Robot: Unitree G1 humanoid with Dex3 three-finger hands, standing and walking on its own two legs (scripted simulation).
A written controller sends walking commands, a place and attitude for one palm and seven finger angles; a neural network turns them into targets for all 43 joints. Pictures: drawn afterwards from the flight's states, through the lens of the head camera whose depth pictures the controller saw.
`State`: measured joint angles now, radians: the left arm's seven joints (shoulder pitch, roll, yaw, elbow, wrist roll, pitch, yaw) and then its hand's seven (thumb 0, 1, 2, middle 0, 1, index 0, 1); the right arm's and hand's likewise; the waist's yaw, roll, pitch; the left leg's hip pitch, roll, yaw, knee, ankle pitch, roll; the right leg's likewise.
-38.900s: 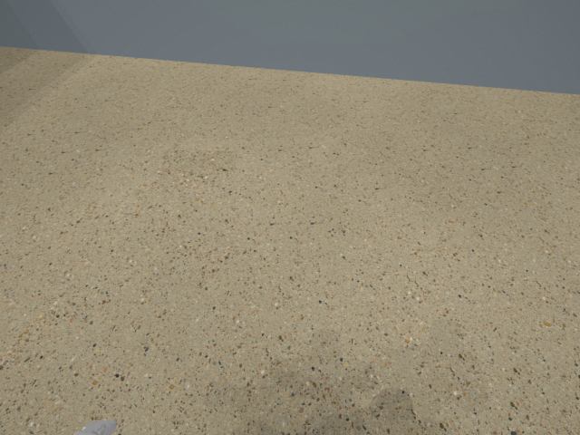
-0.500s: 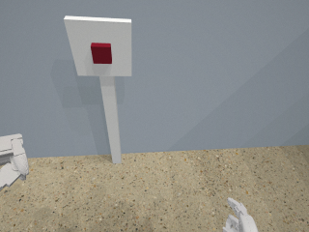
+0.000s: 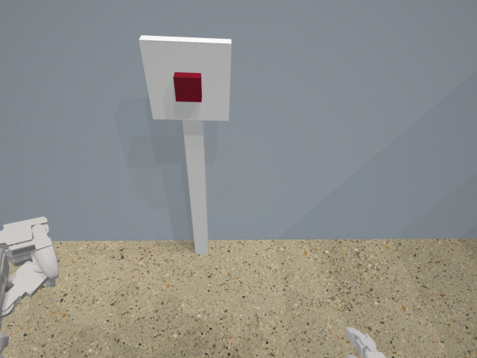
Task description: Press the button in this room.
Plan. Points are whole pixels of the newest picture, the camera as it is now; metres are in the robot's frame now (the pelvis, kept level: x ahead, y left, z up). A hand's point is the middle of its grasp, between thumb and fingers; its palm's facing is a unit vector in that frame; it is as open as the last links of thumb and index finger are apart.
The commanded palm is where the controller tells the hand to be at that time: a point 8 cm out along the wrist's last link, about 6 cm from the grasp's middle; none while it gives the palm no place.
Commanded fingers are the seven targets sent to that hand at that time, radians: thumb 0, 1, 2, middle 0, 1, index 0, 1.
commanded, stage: let the arm hang, fingers relaxed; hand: left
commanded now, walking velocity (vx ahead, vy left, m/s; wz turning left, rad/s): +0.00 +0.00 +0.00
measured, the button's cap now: (188, 86) +0.72 +0.18 +0.12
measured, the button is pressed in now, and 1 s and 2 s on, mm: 0 0 0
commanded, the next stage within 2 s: stand and wait in 1.16 s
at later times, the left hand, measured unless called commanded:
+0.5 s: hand out of the picture -0.06 +0.21 -0.17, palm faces +0.10 -0.97 -0.23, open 4.2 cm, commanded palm none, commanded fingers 0.00 0.90 0.90 -0.46 -0.58 -0.46 -0.58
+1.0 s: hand out of the picture -0.02 +0.17 -0.17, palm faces +0.10 -0.98 -0.17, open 7.3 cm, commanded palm none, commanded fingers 0.00 0.90 0.90 -0.20 -0.30 -0.20 -0.30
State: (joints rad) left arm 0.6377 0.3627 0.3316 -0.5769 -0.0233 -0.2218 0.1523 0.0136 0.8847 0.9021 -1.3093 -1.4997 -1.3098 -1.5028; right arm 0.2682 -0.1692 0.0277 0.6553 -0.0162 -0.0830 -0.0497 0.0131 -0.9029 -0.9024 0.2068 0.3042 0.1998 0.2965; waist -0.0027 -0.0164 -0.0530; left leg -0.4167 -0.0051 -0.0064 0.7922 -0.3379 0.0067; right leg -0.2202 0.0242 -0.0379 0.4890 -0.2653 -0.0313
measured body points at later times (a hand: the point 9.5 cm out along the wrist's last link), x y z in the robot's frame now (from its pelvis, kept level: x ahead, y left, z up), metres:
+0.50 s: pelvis +0.00 +0.02 +0.00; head +0.01 +0.04 +0.45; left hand -0.06 +0.27 -0.16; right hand +0.03 -0.21 -0.15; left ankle +0.04 +0.12 -0.74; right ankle +0.00 -0.10 -0.74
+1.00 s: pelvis +0.00 +0.01 +0.00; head +0.00 +0.01 +0.45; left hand -0.02 +0.22 -0.16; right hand +0.00 -0.19 -0.16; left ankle +0.04 +0.12 -0.74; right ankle +0.00 -0.10 -0.74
